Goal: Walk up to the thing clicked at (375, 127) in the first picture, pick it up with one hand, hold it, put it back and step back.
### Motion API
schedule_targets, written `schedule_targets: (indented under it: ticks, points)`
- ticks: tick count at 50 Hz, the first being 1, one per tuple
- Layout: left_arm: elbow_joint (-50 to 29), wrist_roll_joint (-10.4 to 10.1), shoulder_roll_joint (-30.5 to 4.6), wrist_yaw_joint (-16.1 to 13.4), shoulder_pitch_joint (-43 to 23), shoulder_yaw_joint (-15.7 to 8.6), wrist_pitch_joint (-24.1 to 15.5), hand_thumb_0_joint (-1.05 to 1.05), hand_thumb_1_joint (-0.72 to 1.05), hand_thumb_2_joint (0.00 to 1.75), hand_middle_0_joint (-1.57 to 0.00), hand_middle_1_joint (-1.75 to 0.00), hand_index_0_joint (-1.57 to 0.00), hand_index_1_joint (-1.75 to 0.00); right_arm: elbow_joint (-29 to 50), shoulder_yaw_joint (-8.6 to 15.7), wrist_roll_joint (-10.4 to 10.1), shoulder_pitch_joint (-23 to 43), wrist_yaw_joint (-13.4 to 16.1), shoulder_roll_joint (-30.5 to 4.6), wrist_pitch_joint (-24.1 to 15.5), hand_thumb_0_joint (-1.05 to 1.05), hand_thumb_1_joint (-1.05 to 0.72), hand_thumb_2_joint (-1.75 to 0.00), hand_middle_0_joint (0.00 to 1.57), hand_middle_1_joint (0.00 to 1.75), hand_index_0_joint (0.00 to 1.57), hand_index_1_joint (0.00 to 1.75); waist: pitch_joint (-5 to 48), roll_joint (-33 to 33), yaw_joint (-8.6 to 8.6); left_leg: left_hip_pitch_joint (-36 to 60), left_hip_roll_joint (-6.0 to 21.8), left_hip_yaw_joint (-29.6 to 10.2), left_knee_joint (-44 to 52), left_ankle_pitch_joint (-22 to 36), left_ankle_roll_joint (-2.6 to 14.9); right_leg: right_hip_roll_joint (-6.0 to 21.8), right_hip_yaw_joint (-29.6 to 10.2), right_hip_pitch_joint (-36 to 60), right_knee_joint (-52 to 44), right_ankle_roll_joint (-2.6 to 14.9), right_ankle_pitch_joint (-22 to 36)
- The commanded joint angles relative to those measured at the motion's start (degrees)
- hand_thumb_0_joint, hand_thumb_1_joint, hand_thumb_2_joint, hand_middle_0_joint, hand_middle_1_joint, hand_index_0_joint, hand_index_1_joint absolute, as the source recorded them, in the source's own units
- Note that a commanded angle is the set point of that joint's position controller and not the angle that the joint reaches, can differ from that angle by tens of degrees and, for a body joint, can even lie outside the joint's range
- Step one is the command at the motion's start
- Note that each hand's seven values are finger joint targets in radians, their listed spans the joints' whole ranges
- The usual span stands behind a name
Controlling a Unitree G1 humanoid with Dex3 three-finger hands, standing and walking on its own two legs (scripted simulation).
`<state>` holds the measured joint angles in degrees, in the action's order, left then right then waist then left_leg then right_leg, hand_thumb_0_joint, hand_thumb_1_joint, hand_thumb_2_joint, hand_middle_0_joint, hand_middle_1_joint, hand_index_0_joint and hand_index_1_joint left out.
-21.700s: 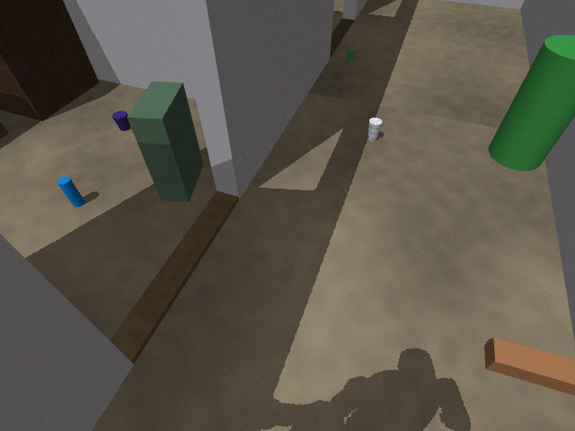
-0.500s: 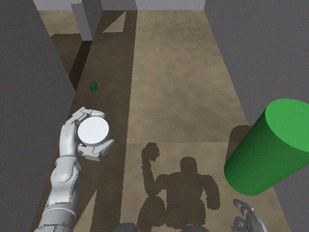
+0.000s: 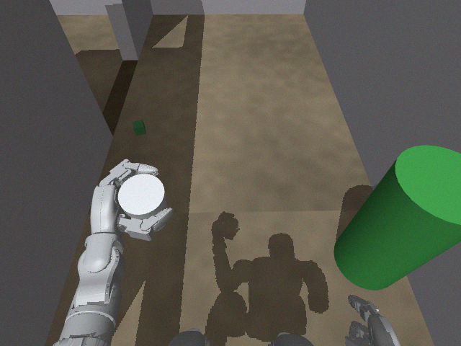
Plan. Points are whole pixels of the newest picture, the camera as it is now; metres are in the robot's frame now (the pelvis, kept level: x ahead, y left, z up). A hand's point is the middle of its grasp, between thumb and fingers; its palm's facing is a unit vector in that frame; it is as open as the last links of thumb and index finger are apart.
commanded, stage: hold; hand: left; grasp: from the side
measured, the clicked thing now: (148, 207) +0.33 +0.17 +0.03
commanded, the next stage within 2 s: crouch in 0.56 s
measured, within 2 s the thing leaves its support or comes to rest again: neither
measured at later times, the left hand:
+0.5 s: hand (145, 201) +0.33 +0.16 +0.05, palm faces +0.08 -1.00 -0.03, open 9.5 cm
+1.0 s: hand (152, 220) +0.33 +0.17 -0.01, palm faces +0.13 -0.99 +0.00, open 9.5 cm
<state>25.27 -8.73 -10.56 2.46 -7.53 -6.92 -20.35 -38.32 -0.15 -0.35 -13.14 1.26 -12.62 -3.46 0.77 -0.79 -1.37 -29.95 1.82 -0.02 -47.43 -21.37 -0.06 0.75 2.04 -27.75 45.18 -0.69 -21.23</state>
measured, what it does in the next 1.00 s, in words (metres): stands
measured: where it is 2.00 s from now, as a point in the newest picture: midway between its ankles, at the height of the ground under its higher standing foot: outside the picture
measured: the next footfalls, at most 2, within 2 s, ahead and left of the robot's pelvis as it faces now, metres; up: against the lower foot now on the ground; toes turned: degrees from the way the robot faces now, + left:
none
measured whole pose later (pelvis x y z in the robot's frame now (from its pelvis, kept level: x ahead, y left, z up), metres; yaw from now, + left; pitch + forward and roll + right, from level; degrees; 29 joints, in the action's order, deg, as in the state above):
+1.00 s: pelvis -0.01 +0.00 -0.02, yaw +0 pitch +10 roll -1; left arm 34.4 -8.0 -10.0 2.1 -10.9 -9.8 -27.1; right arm -37.8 0.7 0.9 -11.2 -0.7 -12.7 -4.7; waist 1.7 0.3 -2.4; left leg -42.5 1.8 -0.7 -56.2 -23.7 -0.3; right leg 0.8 2.4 -40.4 54.6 -0.3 -24.1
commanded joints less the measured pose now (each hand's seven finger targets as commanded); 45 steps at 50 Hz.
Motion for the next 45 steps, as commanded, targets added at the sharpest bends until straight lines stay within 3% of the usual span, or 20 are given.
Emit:
schedule_targets:
  ticks: [1,3,7,10,12,17,18,22,23,26,28,29,32,33,35,40,41,42,45]
  points:
    - [-17.0,-1.4,-7.7,-0.5,-19.1,-3.2,-5.9,0.0,0.2,1.22,-1.24,-1.38,-1.25,-1.38,7.1,2.9,-0.3,2.5,0.5,-7.6,-2.7,0.0,-0.92,-0.91,0.2,0.3,0.2,0.3,16.3,-1.8,0.32,7.7,-1.1,-0.5,8.5,6.4,0.01,-1.3,0.4,4.3,-6.5,1.49,8.7]
    - [-14.1,-1.1,-7.0,0.0,-16.7,-2.6,-5.3,0.0,0.22,1.22,-1.24,-1.38,-1.25,-1.38,7.2,3.1,-0.4,2.4,0.7,-7.7,-2.5,0.0,-0.91,-0.91,0.2,0.3,0.2,0.3,15.5,-0.3,0.16,7.2,-1.2,-0.3,7.9,7.4,0.12,-1.3,0.4,4.1,-6.7,1.39,9.5]
    - [-16.8,-1.3,-6.5,0.9,-20.1,-1.1,-5.6,0.0,0.21,1.22,-1.24,-1.38,-1.25,-1.38,7.5,3.0,-0.3,2.9,0.5,-7.6,-2.8,0.0,-0.92,-0.91,0.2,0.3,0.2,0.3,15.2,-2.4,-0.47,7.3,-1.0,-0.6,7.8,7.0,-0.01,-1.4,0.4,2.7,-6.2,1.56,9.3]
    - [-18.7,-1.7,-8.4,0.2,-20.9,-3.1,-5.7,0.0,0.25,1.22,-1.24,-1.38,-1.25,-1.38,7.4,3.0,-0.5,2.2,0.6,-7.8,-2.8,0.0,-0.92,-0.91,0.2,0.3,0.2,0.3,18.9,-2.5,0.3,9.4,-1.0,-0.8,7.6,9.5,-0.13,-1.3,0.5,4.7,-5.9,1.49,11.3]
    - [-18.1,-1.8,-6.9,0.0,-19.6,-2.4,-5.7,0.0,0.19,1.21,-1.22,-1.37,-1.24,-1.37,7.5,2.7,-0.4,2.5,0.4,-7.4,-3.1,0.0,-0.92,-0.91,0.2,0.3,0.2,0.3,16.1,-1.9,0.26,8.1,-0.9,-0.9,8.1,7.7,-0.19,-1.5,0.7,4.0,-6.1,1.52,9.6]
    - [-16.2,-1.3,-9.0,-0.3,-18.6,-4.2,-5.2,0.0,0.16,1.2,-1.22,-1.37,-1.23,-1.37,7.0,2.9,-0.4,2.4,0.7,-7.6,-2.8,0.0,-0.92,-0.91,0.2,0.3,0.2,0.3,15.6,-0.3,0.05,7.4,-1.2,-0.3,7.4,8.8,0.29,-1.2,0.1,4.3,-6.6,1.17,11.0]
    - [-14.7,-1.1,-7.5,-0.1,-16.4,-2.8,-4.8,0.0,0.2,1.22,-1.22,-1.37,-1.23,-1.37,6.9,2.9,-0.4,2.2,0.7,-7.6,-2.8,0.0,-0.91,-0.91,0.2,0.3,0.2,0.3,15.7,-0.3,-0.03,7.8,-1.1,-0.4,7.4,9.6,0.18,-1.3,0.3,4.2,-6.2,1.19,11.7]
    - [-14.6,-1.4,-6.7,0.6,-17.0,-2.1,-4.6,0.0,0.24,1.23,-1.24,-1.38,-1.25,-1.38,7.7,2.8,-0.5,3.2,0.6,-7.4,-2.7,0.0,-0.91,-0.91,0.2,0.3,0.2,0.3,14.5,-0.4,0.2,6.2,-1.4,0.0,7.3,7.5,0.27,-1.1,-0.1,4.0,-7.0,1.29,10.0]
    - [-15.3,-1.5,-7.8,0.6,-18.1,-3.3,-4.9,0.0,0.23,1.23,-1.24,-1.38,-1.25,-1.38,7.3,3.0,-0.3,2.4,0.6,-7.6,-2.9,0.0,-0.91,-0.91,0.2,0.3,0.2,0.3,16.6,-0.1,-0.1,6.9,-1.2,-0.4,6.9,8.8,0.38,-1.2,0.1,4.5,-6.4,1.16,11.2]
    - [-18.7,-1.6,-8.0,0.5,-20.7,-2.9,-5.4,0.0,0.23,1.2,-1.22,-1.37,-1.24,-1.37,7.3,3.2,-0.3,1.4,0.6,-7.9,-2.8,0.0,-0.92,-0.91,0.2,0.3,0.2,0.3,19.3,-2.7,-0.1,9.9,-0.9,-0.6,6.7,12.7,-0.14,-1.4,0.4,5.0,-5.3,1.49,14.1]
    - [-16.1,-1.7,-6.1,0.5,-18.0,-1.5,-5.1,0.0,0.25,1.2,-1.22,-1.36,-1.23,-1.36,7.3,3.1,-0.3,1.7,0.4,-7.8,-2.9,0.0,-0.91,-0.91,0.2,0.3,0.2,0.3,16.8,-0.8,-0.31,8.3,-0.8,-0.8,6.9,11.7,-0.03,-1.5,0.6,4.3,-5.3,1.46,13.3]
    - [-17.6,-1.8,-7.8,0.2,-19.2,-3.2,-5.4,0.0,0.24,1.21,-1.22,-1.36,-1.23,-1.36,7.4,3.1,-0.3,1.7,0.5,-7.8,-3.0,0.0,-0.91,-0.91,0.2,0.3,0.2,0.3,18.0,-1.0,0.15,8.4,-0.9,-0.6,6.6,12.0,0.06,-1.4,0.4,4.8,-5.4,1.43,13.7]
    - [-18.1,-1.6,-8.2,-0.1,-20.2,-3.3,-5.3,0.0,0.22,1.2,-1.22,-1.36,-1.23,-1.36,7.7,2.8,-0.3,2.4,0.6,-7.5,-2.8,0.0,-0.92,-0.91,0.2,0.3,0.2,0.3,17.2,-0.7,-0.01,7.5,-1.2,-0.3,6.7,9.9,0.27,-1.2,0.1,4.7,-6.2,1.22,12.2]
    - [-17.2,-1.8,-7.3,-0.1,-19.1,-3.2,-5.2,0.0,0.25,1.24,-1.25,-1.38,-1.26,-1.39,7.8,2.7,-0.4,2.7,0.6,-7.3,-2.8,0.0,-0.92,-0.91,0.2,0.3,0.2,0.3,16.1,0.3,0.03,7.4,-1.3,-0.1,6.9,8.9,0.36,-1.1,0.0,4.9,-6.8,1.05,11.5]
    - [-15.1,-1.3,-6.9,-0.3,-17.3,-2.9,-4.8,0.0,0.28,1.17,-1.24,-1.31,-1.25,-1.31,7.4,3.0,-0.2,2.2,0.7,-7.5,-2.9,0.0,-0.88,-0.9,0.2,0.3,0.2,0.3,16.1,1.0,-0.38,6.8,-1.3,-0.1,6.7,9.1,0.58,-1.0,-0.1,4.6,-6.6,0.89,12.1]
    - [-9.0,-1.0,-4.8,-0.5,-15.7,-3.1,-5.3,0.0,0.3,1.19,-1.27,-1.34,-1.28,-1.34,7.1,3.4,0.0,3.0,0.0,-7.6,-2.6,0.0,-0.87,-0.9,0.2,0.3,0.2,0.3,11.2,2.1,-0.48,2.0,-1.1,-0.5,6.2,4.1,0.57,-1.2,0.4,-0.2,-5.4,1.36,6.8]
    - [-8.8,-1.1,-5.8,-0.6,-16.0,-4.2,-5.9,0.0,0.29,1.2,-1.27,-1.35,-1.29,-1.34,6.9,3.5,0.1,3.0,-0.3,-7.6,-2.6,0.0,-0.88,-0.9,0.2,0.3,0.2,0.3,11.1,1.6,-0.1,0.8,-1.2,-0.6,5.7,3.6,0.58,-1.1,0.4,-0.6,-4.8,1.38,6.3]
    - [-7.9,-1.1,-4.6,-0.6,-15.8,-3.6,-6.6,0.0,0.29,1.2,-1.28,-1.36,-1.3,-1.35,6.9,3.6,0.2,2.7,-0.5,-7.6,-2.6,0.0,-0.88,-0.9,0.2,0.3,0.2,0.3,11.8,1.0,-0.53,0.5,-1.2,-0.6,4.9,3.4,0.57,-1.2,0.2,-1.9,-3.9,1.43,6.3]
    - [-7.2,-0.6,-5.4,-0.8,-19.4,-4.1,-9.7,0.0,0.28,1.2,-1.25,-1.35,-1.27,-1.34,6.4,3.9,0.7,2.1,-1.0,-7.8,-2.9,0.0,-0.87,-0.9,0.2,0.3,0.2,0.3,15.5,0.3,-1.34,-1.0,-1.2,-0.8,1.4,4.4,0.48,-1.1,0.1,-4.8,-0.2,1.53,7.1]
